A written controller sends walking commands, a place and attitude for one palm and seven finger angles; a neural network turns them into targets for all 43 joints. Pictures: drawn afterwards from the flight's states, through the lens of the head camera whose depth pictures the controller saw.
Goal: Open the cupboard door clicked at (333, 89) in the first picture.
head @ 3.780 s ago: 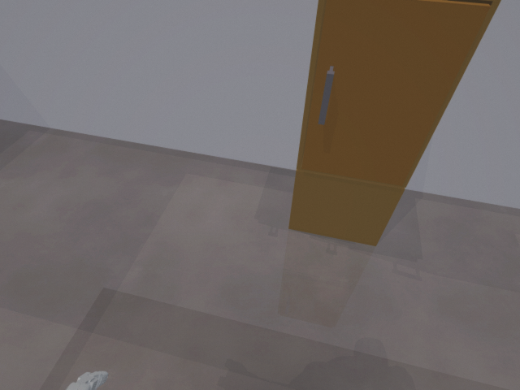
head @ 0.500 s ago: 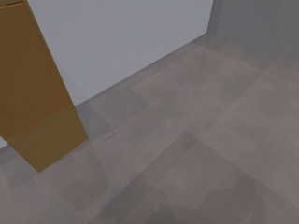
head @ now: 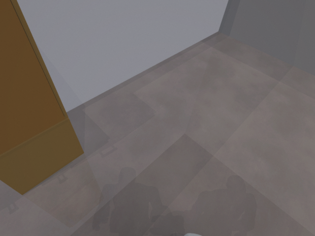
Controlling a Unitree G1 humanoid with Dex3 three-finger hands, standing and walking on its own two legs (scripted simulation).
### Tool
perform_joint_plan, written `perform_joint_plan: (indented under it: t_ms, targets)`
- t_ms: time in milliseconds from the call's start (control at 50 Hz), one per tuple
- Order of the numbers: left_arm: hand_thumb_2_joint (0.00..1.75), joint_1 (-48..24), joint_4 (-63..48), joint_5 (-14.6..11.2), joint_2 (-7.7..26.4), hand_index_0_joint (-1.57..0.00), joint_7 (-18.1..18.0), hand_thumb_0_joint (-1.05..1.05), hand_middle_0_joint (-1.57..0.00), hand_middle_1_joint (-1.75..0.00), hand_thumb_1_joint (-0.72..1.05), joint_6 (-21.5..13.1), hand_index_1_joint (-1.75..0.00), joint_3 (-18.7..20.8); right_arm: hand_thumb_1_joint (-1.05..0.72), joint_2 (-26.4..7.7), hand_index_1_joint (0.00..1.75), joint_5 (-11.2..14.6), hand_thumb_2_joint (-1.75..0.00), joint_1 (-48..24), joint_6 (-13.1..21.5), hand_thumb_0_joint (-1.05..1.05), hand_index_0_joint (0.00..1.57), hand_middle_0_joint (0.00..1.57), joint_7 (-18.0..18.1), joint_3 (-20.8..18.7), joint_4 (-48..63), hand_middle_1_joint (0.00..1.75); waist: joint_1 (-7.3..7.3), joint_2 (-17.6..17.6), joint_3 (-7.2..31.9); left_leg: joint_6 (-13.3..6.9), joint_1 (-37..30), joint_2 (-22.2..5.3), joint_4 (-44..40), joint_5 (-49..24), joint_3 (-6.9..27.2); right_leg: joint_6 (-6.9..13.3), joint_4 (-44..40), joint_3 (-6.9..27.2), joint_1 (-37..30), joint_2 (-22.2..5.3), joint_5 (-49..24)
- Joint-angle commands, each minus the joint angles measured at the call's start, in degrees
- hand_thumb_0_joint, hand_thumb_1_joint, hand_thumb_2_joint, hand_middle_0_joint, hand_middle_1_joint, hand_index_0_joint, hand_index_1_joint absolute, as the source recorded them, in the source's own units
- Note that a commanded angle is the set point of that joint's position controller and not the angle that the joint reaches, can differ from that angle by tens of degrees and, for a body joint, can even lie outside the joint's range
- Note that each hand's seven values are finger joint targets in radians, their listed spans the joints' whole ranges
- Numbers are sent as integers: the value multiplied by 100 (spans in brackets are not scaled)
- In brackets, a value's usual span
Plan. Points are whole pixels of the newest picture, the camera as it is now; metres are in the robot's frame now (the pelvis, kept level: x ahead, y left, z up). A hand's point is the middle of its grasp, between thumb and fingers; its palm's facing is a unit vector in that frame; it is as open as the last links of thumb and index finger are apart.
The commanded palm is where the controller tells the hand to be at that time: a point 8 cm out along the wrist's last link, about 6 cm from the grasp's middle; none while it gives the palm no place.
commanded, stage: turn to face it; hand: left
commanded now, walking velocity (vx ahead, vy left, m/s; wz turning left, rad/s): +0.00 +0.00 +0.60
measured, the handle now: out of the picture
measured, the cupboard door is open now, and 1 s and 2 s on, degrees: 0 0 0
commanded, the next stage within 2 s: take the last steps up to it in 1.30 s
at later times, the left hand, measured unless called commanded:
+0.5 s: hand out of the picture +0.07 +0.15 -0.15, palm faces +0.33 -0.91 -0.27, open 7.4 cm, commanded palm none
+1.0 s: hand out of the picture -0.07 +0.21 -0.17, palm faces +0.61 -0.76 -0.24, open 7.4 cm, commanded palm none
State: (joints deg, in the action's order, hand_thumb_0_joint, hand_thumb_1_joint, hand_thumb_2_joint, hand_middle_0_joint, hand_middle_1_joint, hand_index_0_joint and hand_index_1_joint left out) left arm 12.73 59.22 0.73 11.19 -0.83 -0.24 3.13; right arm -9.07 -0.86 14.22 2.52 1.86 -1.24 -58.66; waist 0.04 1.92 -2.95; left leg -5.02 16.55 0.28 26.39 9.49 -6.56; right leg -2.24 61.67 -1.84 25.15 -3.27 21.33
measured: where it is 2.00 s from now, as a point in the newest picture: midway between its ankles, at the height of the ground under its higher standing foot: outside the picture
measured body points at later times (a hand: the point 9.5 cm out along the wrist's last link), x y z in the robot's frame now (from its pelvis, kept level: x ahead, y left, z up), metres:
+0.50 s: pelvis +0.03 -0.06 +0.00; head +0.06 -0.08 +0.45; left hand +0.05 +0.20 -0.12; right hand +0.13 -0.30 -0.16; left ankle -0.02 +0.07 -0.65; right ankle +0.04 -0.15 -0.74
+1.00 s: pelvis +0.01 +0.00 +0.00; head +0.03 +0.04 +0.45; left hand -0.10 +0.25 -0.15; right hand +0.25 -0.14 -0.12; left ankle -0.04 +0.07 -0.74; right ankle +0.08 -0.15 -0.65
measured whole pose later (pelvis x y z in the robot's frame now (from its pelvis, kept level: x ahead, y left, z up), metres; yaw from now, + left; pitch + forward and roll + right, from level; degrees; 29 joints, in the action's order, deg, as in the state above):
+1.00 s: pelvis +0.01 +0.00 +0.00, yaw +35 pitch +0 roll -2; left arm 11.8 53.7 0.7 15.4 -0.5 2.9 4.2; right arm -12.3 -1.2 7.1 -0.9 0.0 -1.9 -51.5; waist -1.4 1.4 -4.8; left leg -2.7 14.3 -0.2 29.6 15.7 -1.9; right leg -5.5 64.3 -3.1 28.0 -6.6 24.5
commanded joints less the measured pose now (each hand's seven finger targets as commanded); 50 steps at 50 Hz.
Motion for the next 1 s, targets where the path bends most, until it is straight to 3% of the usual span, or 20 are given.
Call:
perform_joint_plan:
  t_ms: [0,160,260,280,300,320,340,360,380,420,500,660,700,740,760,780,800,840,880,980]
  targets:
    - [90,549,-246,54,217,-20,-32,0,-20,-30,90,149,-30,130,-90,-883,30,-9,-90,255,-79,0,20,20,-58,-263,268,30,-98,-637,432,-391,-141,-1432,-1242,-1124,1618,-148,-84,104,38,-158,-298]
    - [90,-459,-824,18,229,-20,-53,0,-20,-30,90,160,-30,175,-90,-1086,30,-85,-90,408,-253,0,20,20,-102,-435,344,30,173,-823,271,-561,-123,-1322,-1070,-347,2473,-151,-1494,104,-69,16,130]
    - [90,44,-844,-49,317,-20,-106,0,-20,-30,90,64,-30,197,-90,-1178,30,-33,-90,160,-301,0,20,20,-125,-532,553,30,-78,-785,693,-292,193,-983,-355,-1075,2547,-52,-3381,45,-1441,190,-647]
    - [90,168,-848,-32,489,-20,-133,0,-20,-30,90,23,-30,233,-90,-1044,30,5,-90,147,-304,0,20,20,-154,-535,596,30,-131,-441,780,0,672,-709,-36,-635,2348,40,-4098,270,-2156,-102,-1009]
    - [90,246,-885,46,953,-20,-179,0,-20,-30,90,-23,-30,304,-90,-759,30,58,-90,165,-309,0,20,20,-194,-499,707,30,-163,841,771,406,1699,-99,945,582,1558,379,-4623,1368,-2859,-1294,-995]
    - [90,230,-967,67,1261,-20,-178,0,-20,-30,90,-17,-30,339,-90,-665,30,4,-90,146,-313,0,20,20,-180,-490,856,30,-160,1600,686,701,2075,391,2218,2229,689,963,-4694,2155,-2541,-2455,-1778]
    - [90,-15,-1072,38,1133,-20,-179,0,-20,-30,90,-21,-30,309,-90,-913,30,-51,-90,158,-398,0,20,20,-202,-565,777,30,-74,921,604,689,1789,121,3340,2078,892,1154,-4694,1740,-1869,-2377,-1642]
    - [90,-422,-1146,24,872,-20,-195,0,-20,-30,90,-57,-30,279,-90,-894,30,-72,-90,213,-500,0,20,20,-236,-573,680,30,133,1074,294,733,1770,-84,3797,1814,1006,1017,-4845,1351,-1390,-2053,-1295]
    - [90,-573,-1177,18,755,-20,-171,0,-20,-30,90,-41,-30,213,-90,-813,30,-83,-90,197,-550,0,20,20,-260,-571,603,30,216,687,59,780,1735,-124,4181,1477,879,896,-4750,987,-1172,-1730,-1295]
    - [90,-522,-1160,31,613,-20,-167,0,-20,-30,90,-81,-30,156,-90,-687,30,-77,-90,216,-553,0,20,20,-304,-512,605,30,253,501,-33,854,1851,-236,4289,1203,710,793,-4430,301,-1373,-1520,-2267]
    - [90,138,-966,60,771,-20,-154,0,-20,-30,90,-92,-30,178,-90,-699,30,-51,-90,-304,-586,0,20,20,-319,-466,786,30,-44,596,152,983,1883,-302,3795,1296,520,863,-4186,1,-2047,-1608,-3121]
    - [90,343,-915,117,1274,-20,-89,0,-20,-30,90,19,-30,280,-90,-793,30,-3,-90,-893,-528,0,20,20,-354,-332,1087,30,-237,1049,389,866,940,-290,1919,1466,-15,860,-3718,-495,-2136,-1848,-3413]
    - [90,356,-868,113,1305,-20,-73,0,-20,-30,90,46,-30,304,-90,-829,30,4,-90,-825,-488,0,20,20,-348,-335,1114,30,-205,1075,501,785,524,-240,1262,1265,-146,728,-3414,-638,-2104,-1860,-3453]
    - [90,289,-895,44,1318,-20,-43,0,-20,-30,90,73,-30,316,-90,-1122,30,-30,-90,-321,-416,0,20,20,-337,-403,1028,30,119,578,800,674,-628,-237,18,126,-86,364,-2431,-989,-1636,-1699,-3123]
    - [90,291,-1031,1,1108,-20,-12,0,-20,-30,90,82,-30,298,-90,-1692,30,-63,-90,128,-340,0,20,20,-305,-541,956,30,372,-714,1193,239,-1789,-1187,-387,-1325,1196,-21,-1155,-1165,-494,-1200,-1712]
    - [90,29,-1302,-16,722,-20,13,0,-20,-30,90,92,-30,159,-90,-2262,30,-14,-90,456,-321,0,20,20,-254,-665,882,30,534,-2164,1187,-527,-2241,-2496,-439,-4000,2829,-377,14,-856,926,-481,1717]
    - [90,-205,-1374,34,876,-20,-38,0,-20,-30,90,176,-30,145,-90,-2250,30,34,-90,653,-370,0,20,20,-234,-628,741,30,556,-1448,1197,-768,-2038,-2652,-293,-4043,2340,-278,400,-309,833,-568,1713]
    - [90,-287,-1215,18,772,-20,-44,0,-20,-30,90,202,-30,189,-90,-1876,30,-29,-90,94,-326,0,20,20,-119,-560,833,30,388,-1544,810,-672,-1622,-2107,-342,-3381,2131,-309,708,-52,1081,-574,1110]
    - [90,-175,-1063,18,825,-20,10,0,-20,-30,90,184,-30,208,-90,-1570,30,-39,-90,-401,-301,0,20,20,-111,-427,981,30,146,-1189,516,-416,-1161,-1593,-362,-3322,1617,-318,632,16,784,-488,486]
    - [90,-41,-985,9,748,-20,14,0,-20,-30,90,212,-30,175,-90,-1467,30,-18,-90,-331,-262,0,20,20,-121,-408,971,30,84,-915,615,-393,-1144,-1355,-520,-2914,1540,-397,77,-3,474,-319,51]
